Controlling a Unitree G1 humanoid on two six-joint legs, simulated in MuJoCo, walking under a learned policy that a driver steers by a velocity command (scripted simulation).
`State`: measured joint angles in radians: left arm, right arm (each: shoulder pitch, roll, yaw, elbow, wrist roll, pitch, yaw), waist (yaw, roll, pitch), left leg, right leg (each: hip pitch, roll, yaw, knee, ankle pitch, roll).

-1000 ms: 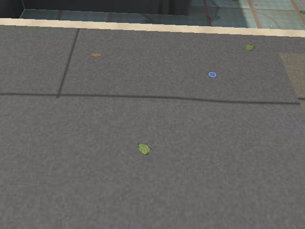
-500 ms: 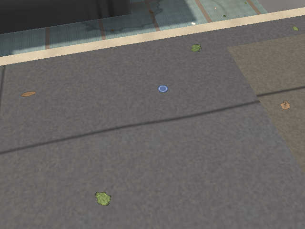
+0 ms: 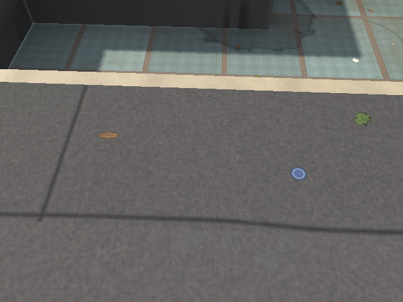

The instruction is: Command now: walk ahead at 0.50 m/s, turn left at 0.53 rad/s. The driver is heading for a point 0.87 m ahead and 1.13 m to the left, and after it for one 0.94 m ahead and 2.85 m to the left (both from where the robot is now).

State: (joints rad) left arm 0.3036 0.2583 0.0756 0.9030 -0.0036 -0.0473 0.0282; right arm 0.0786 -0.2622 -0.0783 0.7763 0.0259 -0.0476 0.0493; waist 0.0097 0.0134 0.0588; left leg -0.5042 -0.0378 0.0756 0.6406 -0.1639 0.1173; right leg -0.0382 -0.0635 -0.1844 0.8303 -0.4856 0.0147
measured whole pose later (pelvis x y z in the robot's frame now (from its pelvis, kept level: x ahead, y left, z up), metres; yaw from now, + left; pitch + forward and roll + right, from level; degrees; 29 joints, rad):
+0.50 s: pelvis +0.21 -0.02 +0.01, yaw +20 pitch +2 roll +0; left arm 0.07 0.25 0.05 0.71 0.03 -0.06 0.02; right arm 0.19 -0.31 -0.08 0.70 0.02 0.03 -0.03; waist -0.03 0.03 0.04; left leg -0.41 -0.12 -0.14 1.09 -0.57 -0.02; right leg -0.44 0.03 0.01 0.51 -0.11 -0.02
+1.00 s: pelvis +0.23 +0.03 +0.03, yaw +37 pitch +2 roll -3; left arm 0.12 0.33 0.10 0.76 0.00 -0.02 0.01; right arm 0.33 -0.28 -0.07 0.68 0.00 0.00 -0.02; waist -0.02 -0.04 0.00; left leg -0.25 -0.01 -0.08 0.45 -0.24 0.06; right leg -0.57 -0.02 0.01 0.96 -0.27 0.02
